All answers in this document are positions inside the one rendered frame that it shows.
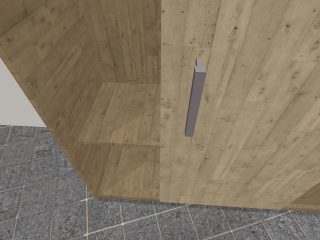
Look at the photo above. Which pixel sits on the wardrobe door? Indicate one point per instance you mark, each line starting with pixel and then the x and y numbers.
pixel 256 141
pixel 311 197

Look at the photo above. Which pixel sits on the handle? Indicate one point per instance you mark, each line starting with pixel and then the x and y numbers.
pixel 198 81

